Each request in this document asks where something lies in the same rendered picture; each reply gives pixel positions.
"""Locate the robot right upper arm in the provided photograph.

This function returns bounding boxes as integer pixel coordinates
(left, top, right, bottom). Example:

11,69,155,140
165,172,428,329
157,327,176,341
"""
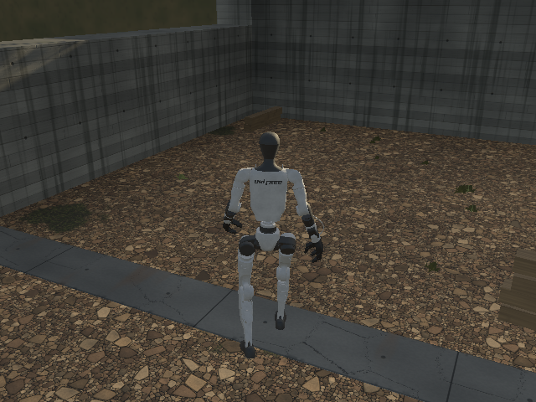
286,168,309,216

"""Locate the left robot forearm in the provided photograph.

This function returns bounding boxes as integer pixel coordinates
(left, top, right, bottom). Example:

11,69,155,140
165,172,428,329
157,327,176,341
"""
224,200,236,224

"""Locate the left robot shin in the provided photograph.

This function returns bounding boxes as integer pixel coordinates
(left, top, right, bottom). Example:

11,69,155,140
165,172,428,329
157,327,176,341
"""
238,286,253,348

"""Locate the robot right hand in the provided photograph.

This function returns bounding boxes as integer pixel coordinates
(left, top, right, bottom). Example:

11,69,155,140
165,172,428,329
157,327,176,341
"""
304,239,323,263

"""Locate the robot left hand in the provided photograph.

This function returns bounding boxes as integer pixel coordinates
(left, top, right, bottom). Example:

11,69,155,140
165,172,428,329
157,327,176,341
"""
223,219,242,234

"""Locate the right robot forearm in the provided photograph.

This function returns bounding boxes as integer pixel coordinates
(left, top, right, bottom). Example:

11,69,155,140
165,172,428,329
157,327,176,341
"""
301,203,321,243

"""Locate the robot left upper arm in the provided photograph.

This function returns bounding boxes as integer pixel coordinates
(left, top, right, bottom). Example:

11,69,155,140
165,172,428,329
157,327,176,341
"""
228,167,252,213

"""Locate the robot left thigh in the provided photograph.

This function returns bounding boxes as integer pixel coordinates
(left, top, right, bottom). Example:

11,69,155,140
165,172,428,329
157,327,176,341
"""
238,234,256,301

